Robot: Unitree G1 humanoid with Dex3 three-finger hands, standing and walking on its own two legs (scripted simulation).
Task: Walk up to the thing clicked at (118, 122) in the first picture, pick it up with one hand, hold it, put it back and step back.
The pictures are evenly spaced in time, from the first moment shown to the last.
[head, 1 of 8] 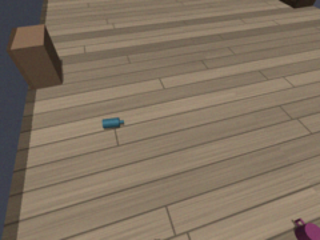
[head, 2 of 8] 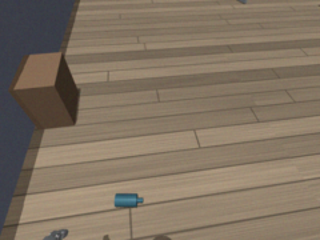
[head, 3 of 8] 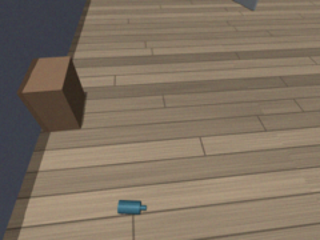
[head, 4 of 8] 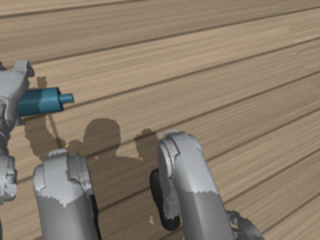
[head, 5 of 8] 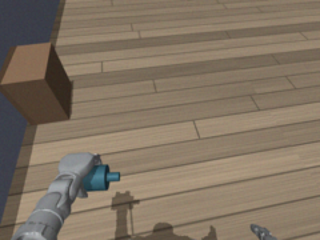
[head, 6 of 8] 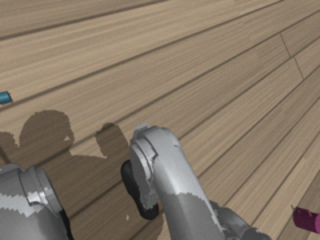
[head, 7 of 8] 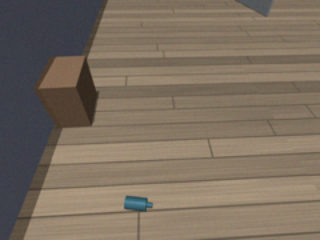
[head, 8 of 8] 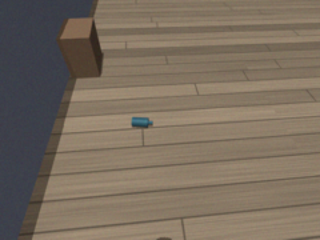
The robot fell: no
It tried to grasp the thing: yes
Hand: left
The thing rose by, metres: 0.67
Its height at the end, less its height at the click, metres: +0.00
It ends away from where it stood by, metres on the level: 0.00
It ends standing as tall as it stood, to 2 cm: yes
